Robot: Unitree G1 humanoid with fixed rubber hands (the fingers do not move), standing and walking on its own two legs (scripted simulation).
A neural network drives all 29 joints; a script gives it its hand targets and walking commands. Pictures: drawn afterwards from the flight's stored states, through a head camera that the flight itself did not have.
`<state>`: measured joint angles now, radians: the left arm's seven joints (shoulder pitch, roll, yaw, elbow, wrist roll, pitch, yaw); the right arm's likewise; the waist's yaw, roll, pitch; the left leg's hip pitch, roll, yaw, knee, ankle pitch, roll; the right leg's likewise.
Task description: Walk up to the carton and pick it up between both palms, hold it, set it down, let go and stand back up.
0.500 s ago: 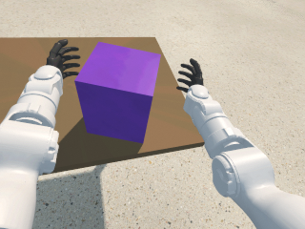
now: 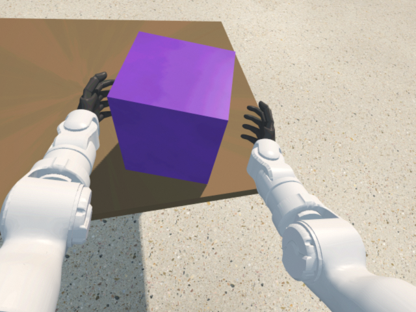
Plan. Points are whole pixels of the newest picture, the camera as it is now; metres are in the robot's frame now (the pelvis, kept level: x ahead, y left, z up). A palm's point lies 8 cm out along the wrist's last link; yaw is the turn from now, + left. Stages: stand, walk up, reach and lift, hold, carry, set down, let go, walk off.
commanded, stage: reach and lift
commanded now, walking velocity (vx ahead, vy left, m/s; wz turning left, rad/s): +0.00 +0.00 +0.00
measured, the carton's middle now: (176, 114) +0.55 -0.02 +0.00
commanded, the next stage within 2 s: none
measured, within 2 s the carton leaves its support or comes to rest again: neither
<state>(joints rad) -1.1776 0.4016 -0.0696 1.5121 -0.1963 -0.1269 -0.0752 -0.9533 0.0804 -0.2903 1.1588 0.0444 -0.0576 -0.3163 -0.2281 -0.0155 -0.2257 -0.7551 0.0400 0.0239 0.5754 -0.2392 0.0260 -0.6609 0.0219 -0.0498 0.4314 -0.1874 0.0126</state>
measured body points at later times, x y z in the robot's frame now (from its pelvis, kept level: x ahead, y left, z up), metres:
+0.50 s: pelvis -0.01 +0.02 -0.01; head +0.11 +0.07 +0.42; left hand +0.52 +0.15 +0.04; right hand +0.42 -0.16 +0.03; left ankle +0.00 +0.10 -0.73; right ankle -0.01 -0.13 -0.73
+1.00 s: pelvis -0.01 +0.02 +0.00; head +0.12 +0.07 +0.43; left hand +0.51 +0.14 +0.05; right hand +0.41 -0.15 +0.03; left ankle -0.01 +0.10 -0.73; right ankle -0.01 -0.13 -0.73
